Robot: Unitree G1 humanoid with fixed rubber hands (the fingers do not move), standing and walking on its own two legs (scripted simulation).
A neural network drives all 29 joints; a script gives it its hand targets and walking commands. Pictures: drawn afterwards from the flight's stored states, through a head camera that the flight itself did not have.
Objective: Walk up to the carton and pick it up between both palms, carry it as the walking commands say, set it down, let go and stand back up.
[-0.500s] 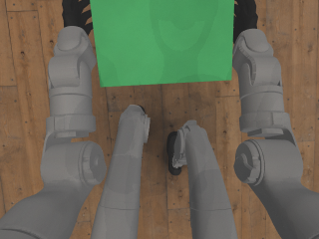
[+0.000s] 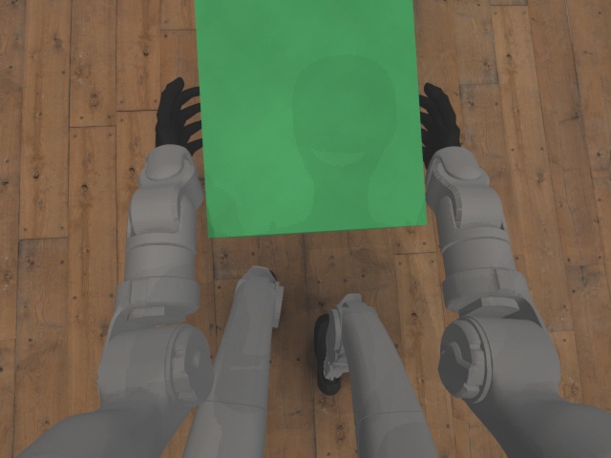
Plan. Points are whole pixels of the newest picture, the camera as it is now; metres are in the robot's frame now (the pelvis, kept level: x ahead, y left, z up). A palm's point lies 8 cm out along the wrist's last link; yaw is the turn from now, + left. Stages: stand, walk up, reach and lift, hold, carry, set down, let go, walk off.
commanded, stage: reach and lift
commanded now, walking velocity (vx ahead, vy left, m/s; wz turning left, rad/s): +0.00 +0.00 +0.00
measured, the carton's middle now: (305, 127) +0.50 +0.05 -0.12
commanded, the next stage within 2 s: none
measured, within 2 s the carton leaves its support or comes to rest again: neither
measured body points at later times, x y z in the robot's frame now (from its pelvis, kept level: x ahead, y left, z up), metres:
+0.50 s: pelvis +0.07 +0.00 +0.08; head +0.23 +0.03 +0.50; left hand +0.43 +0.20 +0.01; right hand +0.46 -0.12 +0.01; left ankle +0.17 +0.11 -0.60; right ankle +0.06 -0.09 -0.60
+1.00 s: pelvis +0.08 +0.00 +0.12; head +0.16 +0.03 +0.56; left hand +0.41 +0.20 +0.09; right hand +0.44 -0.12 +0.08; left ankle +0.17 +0.11 -0.60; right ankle +0.06 -0.09 -0.60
